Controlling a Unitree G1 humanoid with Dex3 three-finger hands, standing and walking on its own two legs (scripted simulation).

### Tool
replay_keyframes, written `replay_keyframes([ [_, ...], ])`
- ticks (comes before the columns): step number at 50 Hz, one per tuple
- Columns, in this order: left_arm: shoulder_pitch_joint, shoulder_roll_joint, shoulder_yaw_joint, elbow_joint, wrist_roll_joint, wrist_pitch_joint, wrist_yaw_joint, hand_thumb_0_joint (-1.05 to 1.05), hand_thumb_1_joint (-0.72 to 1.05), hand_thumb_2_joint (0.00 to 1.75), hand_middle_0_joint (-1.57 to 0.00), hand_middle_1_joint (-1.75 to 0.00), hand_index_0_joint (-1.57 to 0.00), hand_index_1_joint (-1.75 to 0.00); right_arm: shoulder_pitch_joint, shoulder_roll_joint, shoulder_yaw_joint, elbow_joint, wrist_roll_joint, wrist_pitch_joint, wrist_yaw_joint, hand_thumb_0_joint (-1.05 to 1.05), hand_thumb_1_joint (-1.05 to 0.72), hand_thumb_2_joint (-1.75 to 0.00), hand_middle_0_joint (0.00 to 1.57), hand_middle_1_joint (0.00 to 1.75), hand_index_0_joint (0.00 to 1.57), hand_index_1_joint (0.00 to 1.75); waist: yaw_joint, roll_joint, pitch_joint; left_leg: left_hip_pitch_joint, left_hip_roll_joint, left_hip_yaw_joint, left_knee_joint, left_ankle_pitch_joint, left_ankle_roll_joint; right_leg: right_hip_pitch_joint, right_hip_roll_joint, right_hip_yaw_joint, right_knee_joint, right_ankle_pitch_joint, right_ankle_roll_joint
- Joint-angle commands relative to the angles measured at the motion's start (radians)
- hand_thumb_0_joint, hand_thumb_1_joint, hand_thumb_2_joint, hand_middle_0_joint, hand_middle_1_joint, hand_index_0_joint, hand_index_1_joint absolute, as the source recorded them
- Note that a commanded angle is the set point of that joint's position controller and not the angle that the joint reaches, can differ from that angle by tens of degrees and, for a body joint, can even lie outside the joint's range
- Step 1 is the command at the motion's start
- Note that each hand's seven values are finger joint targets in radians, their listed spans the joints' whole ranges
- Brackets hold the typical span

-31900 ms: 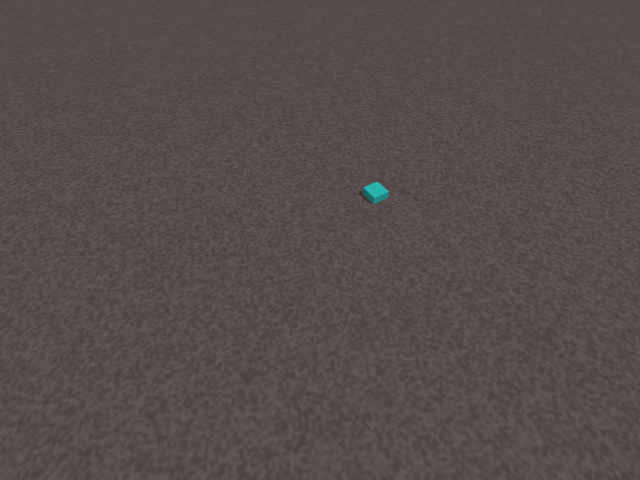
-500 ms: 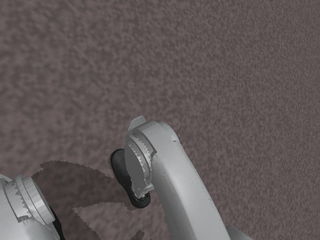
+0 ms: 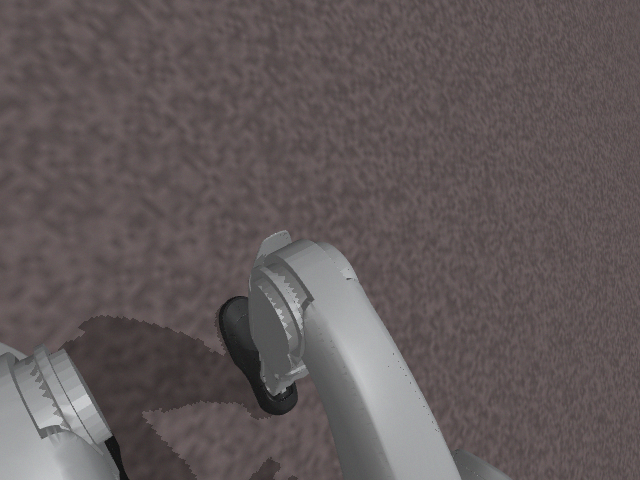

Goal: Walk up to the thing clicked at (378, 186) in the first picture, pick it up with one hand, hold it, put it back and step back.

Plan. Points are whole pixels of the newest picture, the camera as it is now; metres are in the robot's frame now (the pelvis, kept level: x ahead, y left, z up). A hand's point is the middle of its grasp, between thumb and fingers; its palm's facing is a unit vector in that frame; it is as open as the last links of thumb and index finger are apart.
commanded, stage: open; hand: left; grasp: from above
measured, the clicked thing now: out of the picture +0.41 +0.36 -0.31
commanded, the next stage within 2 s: withdraw in 0.30 s
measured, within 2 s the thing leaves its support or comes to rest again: neither
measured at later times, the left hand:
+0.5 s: hand out of the picture +0.42 +0.36 -0.28, palm faces -0.12 -0.44 -0.89, open 14.0 cm
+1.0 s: hand out of the picture +0.40 +0.37 -0.12, palm faces -0.40 -0.33 -0.86, open 13.6 cm
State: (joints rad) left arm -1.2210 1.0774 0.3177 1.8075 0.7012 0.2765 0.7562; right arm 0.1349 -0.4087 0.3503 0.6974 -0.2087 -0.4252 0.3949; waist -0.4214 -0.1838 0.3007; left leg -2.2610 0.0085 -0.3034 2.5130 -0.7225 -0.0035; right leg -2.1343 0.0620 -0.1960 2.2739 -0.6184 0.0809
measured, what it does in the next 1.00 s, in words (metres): stands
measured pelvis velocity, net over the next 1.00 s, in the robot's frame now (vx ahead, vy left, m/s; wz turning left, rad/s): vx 0.00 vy -0.01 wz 0.12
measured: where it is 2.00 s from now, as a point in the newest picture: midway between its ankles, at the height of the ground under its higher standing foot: (195, 428)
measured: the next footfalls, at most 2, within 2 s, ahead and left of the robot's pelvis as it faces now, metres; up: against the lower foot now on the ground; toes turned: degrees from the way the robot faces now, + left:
none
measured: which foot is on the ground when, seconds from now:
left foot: down 0.00-1.00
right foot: down 0.00-1.00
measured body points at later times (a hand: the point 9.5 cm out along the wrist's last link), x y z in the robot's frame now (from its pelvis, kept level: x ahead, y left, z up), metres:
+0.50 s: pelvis +0.00 +0.00 +0.00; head +0.30 +0.14 +0.30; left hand +0.42 +0.38 -0.23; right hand +0.02 -0.24 -0.03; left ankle +0.07 +0.12 -0.29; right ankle +0.14 -0.13 -0.29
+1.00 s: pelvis +0.00 -0.01 +0.03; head +0.21 +0.08 +0.41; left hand +0.42 +0.38 -0.07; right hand +0.12 -0.25 -0.08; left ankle +0.07 +0.12 -0.29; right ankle +0.14 -0.13 -0.29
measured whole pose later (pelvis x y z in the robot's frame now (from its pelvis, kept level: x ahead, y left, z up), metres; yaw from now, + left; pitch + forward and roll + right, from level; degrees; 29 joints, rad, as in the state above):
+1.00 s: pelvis +0.00 -0.01 +0.03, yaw +7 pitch +30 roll -9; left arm -0.94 0.70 0.02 1.36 0.87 0.21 0.23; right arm 0.12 -0.33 0.12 0.71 -0.10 -0.22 0.28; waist -0.23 0.03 -0.02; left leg -2.22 0.02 -0.15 2.37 -0.69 0.01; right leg -2.15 0.03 -0.07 2.24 -0.63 0.05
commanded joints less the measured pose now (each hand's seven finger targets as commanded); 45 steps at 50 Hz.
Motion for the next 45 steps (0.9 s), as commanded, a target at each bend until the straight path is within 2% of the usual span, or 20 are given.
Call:
replay_keyframes([
  [1,-0.208,0.193,-0.031,-0.101,0.014,-0.006,0.037,0.00,-0.56,1.03,-0.09,-1.01,-0.07,-1.03,0.221,-0.356,-0.083,0.051,0.002,0.004,-0.001,0.00,-0.89,-0.90,0.20,0.30,0.20,0.30,-0.088,0.596,-0.617,0.472,0.067,0.079,-0.301,0.202,-0.017,0.363,0.016,-0.116,-0.163,0.244,-0.080],
  [11,-0.189,0.195,-0.029,-0.101,0.012,-0.004,0.032,0.00,-0.55,1.03,-0.09,-1.00,-0.07,-1.02,0.211,-0.354,-0.084,0.049,0.003,0.004,-0.005,0.00,-0.88,-0.89,0.20,0.30,0.20,0.30,-0.079,0.582,-0.622,0.459,0.067,0.082,-0.299,0.188,-0.014,0.367,0.016,-0.111,-0.170,0.231,-0.080],
  [18,-0.188,0.196,-0.027,-0.104,0.012,-0.004,0.033,0.00,-0.53,1.02,-0.09,-1.00,-0.07,-1.02,0.225,-0.353,-0.079,0.047,0.000,0.006,-0.003,0.00,-0.88,-0.89,0.20,0.30,0.20,0.30,-0.085,0.594,-0.633,0.468,0.067,0.083,-0.299,0.216,-0.016,0.378,0.014,-0.112,-0.169,0.252,-0.081],
  [20,-0.191,0.190,-0.024,-0.096,0.012,-0.003,0.033,0.00,-0.53,1.01,-0.09,-1.00,-0.07,-1.02,0.218,-0.354,-0.086,0.052,0.002,0.007,-0.004,0.00,-0.88,-0.89,0.20,0.30,0.20,0.30,-0.074,0.593,-0.628,0.460,0.071,0.076,-0.305,0.207,-0.018,0.368,0.012,-0.116,-0.162,0.242,-0.083],
  [22,-0.196,0.195,-0.021,-0.117,0.006,-0.005,0.032,0.00,-0.47,0.96,-0.09,-1.01,-0.10,-0.99,0.229,-0.354,-0.083,0.044,0.001,0.008,-0.003,0.00,-0.89,-0.89,0.20,0.30,0.20,0.30,-0.077,0.603,-0.652,0.481,0.070,0.084,-0.300,0.236,-0.019,0.390,0.017,-0.111,-0.167,0.270,-0.082],
  [26,-0.234,0.213,-0.030,-0.226,0.023,0.000,0.019,0.00,-0.42,0.92,-0.12,-0.97,-0.14,-0.95,0.230,-0.338,-0.090,0.043,0.005,0.017,-0.002,0.00,-0.89,-0.89,0.20,0.30,0.20,0.30,-0.053,0.679,-0.715,0.528,0.070,0.100,-0.306,0.288,-0.026,0.386,0.016,-0.104,-0.161,0.296,-0.088],
  [28,-0.214,0.218,-0.021,-0.291,0.044,0.010,0.005,0.00,-0.43,0.92,-0.12,-0.97,-0.13,-0.95,0.229,-0.334,-0.114,0.045,0.011,0.026,-0.003,0.00,-0.89,-0.89,0.20,0.30,0.20,0.30,-0.016,0.737,-0.785,0.561,0.070,0.108,-0.318,0.316,-0.033,0.395,0.016,-0.099,-0.158,0.308,-0.093],
  [29,-0.234,0.224,-0.014,-0.373,0.052,0.013,-0.010,0.00,-0.43,0.92,-0.11,-0.97,-0.13,-0.95,0.224,-0.334,-0.134,0.046,0.016,0.030,-0.002,0.00,-0.89,-0.89,0.20,0.30,0.20,0.30,0.004,0.791,-0.827,0.594,0.069,0.107,-0.336,0.328,-0.040,0.373,0.010,-0.101,-0.143,0.302,-0.100],
  [30,-0.207,0.196,-0.021,-0.420,0.056,0.021,-0.025,0.00,-0.43,0.92,-0.13,-0.96,-0.14,-0.94,0.215,-0.324,-0.153,0.041,0.023,0.036,-0.006,0.00,-0.89,-0.89,0.20,0.30,0.20,0.30,0.029,0.821,-0.872,0.634,0.069,0.111,-0.347,0.335,-0.045,0.367,0.012,-0.095,-0.140,0.296,-0.104],
  [32,-0.176,0.103,-0.063,-0.557,0.064,0.038,-0.065,0.00,-0.42,0.90,-0.15,-0.93,-0.16,-0.91,0.199,-0.297,-0.192,0.020,0.045,0.052,-0.013,0.00,-0.89,-0.90,0.20,0.30,0.20,0.30,0.075,0.895,-1.005,0.724,0.066,0.110,-0.380,0.376,-0.052,0.327,0.018,-0.082,-0.139,0.285,-0.118],
  [33,-0.120,0.047,-0.100,-0.580,0.070,0.049,-0.093,0.00,-0.41,0.89,-0.17,-0.90,-0.18,-0.90,0.202,-0.279,-0.208,0.015,0.061,0.063,-0.021,0.00,-0.90,-0.90,0.20,0.30,0.20,0.30,0.090,0.884,-1.010,0.697,0.062,0.123,-0.389,0.354,-0.046,0.317,0.024,-0.068,-0.153,0.270,-0.123],
  [34,-0.063,0.022,-0.108,-0.639,0.078,0.062,-0.122,0.00,-0.40,0.88,-0.17,-0.90,-0.18,-0.89,0.212,-0.265,-0.224,0.018,0.079,0.077,-0.024,0.00,-0.90,-0.90,0.20,0.30,0.20,0.30,0.115,0.879,-1.034,0.667,0.049,0.143,-0.392,0.358,-0.041,0.323,0.028,-0.055,-0.163,0.282,-0.124],
  [35,0.002,-0.020,-0.130,-0.611,0.084,0.077,-0.158,0.00,-0.40,0.88,-0.18,-0.89,-0.18,-0.88,0.212,-0.248,-0.241,0.028,0.095,0.093,-0.029,0.00,-0.91,-0.90,0.20,0.30,0.20,0.30,0.140,0.824,-1.018,0.584,0.039,0.167,-0.386,0.315,-0.030,0.318,0.033,-0.042,-0.173,0.262,-0.126],
  [37,0.072,-0.104,-0.165,-0.635,0.096,0.092,-0.229,0.00,-0.39,0.88,-0.16,-0.91,-0.18,-0.89,0.225,-0.214,-0.267,0.050,0.107,0.119,-0.031,0.00,-0.90,-0.90,0.20,0.30,0.20,0.30,0.154,0.738,-1.007,0.496,0.027,0.188,-0.370,0.309,-0.015,0.303,0.035,-0.028,-0.173,0.262,-0.123],
  [38,0.081,-0.154,-0.193,-0.646,0.094,0.094,-0.262,0.00,-0.37,0.87,-0.18,-0.89,-0.20,-0.88,0.219,-0.202,-0.275,0.051,0.111,0.135,-0.033,0.00,-0.90,-0.90,0.20,0.30,0.20,0.30,0.157,0.687,-0.989,0.455,0.028,0.196,-0.363,0.304,-0.006,0.301,0.040,-0.020,-0.182,0.259,-0.121],
  [39,0.151,-0.196,-0.214,-0.578,0.100,0.104,-0.293,0.00,-0.37,0.87,-0.18,-0.90,-0.19,-0.88,0.272,-0.199,-0.293,0.102,0.115,0.152,-0.033,0.00,-0.89,-0.89,0.20,0.30,0.20,0.30,0.140,0.620,-0.948,0.415,0.024,0.201,-0.369,0.276,0.003,0.296,0.044,-0.013,-0.197,0.236,-0.118],
  [41,0.124,-0.242,-0.263,-0.633,0.102,0.082,-0.356,0.00,-0.38,0.88,-0.17,-0.91,-0.19,-0.90,0.270,-0.203,-0.310,0.089,0.122,0.169,-0.047,0.00,-0.89,-0.89,0.20,0.30,0.20,0.30,0.113,0.507,-0.885,0.377,0.021,0.190,-0.395,0.220,0.015,0.268,0.039,-0.004,-0.233,0.186,-0.114],
  [42,0.122,-0.262,-0.283,-0.596,0.107,0.065,-0.391,0.00,-0.40,0.90,-0.16,-0.93,-0.17,-0.92,0.274,-0.197,-0.313,0.085,0.122,0.175,-0.054,0.00,-0.89,-0.89,0.20,0.30,0.20,0.30,0.099,0.454,-0.853,0.347,0.017,0.190,-0.407,0.189,0.022,0.284,0.040,0.004,-0.246,0.160,-0.111],
  [44,0.042,-0.266,-0.313,-0.588,0.127,0.007,-0.459,0.00,-0.48,0.96,-0.09,-1.00,-0.10,-0.99,0.250,-0.190,-0.322,0.070,0.122,0.186,-0.076,0.00,-0.90,-0.90,0.20,0.30,0.20,0.30,0.080,0.363,-0.783,0.292,0.005,0.186,-0.418,0.104,0.033,0.273,0.036,0.025,-0.276,0.059,-0.109],
  [45,0.011,-0.238,-0.313,-0.583,0.147,-0.028,-0.484,0.00,-0.50,0.98,-0.08,-1.02,-0.09,-1.01,0.232,-0.190,-0.321,0.047,0.120,0.189,-0.091,0.00,-0.89,-0.90,0.20,0.30,0.20,0.30,0.079,0.319,-0.761,0.266,-0.003,0.188,-0.415,0.075,0.034,0.284,0.035,0.034,-0.289,0.010,-0.110],
])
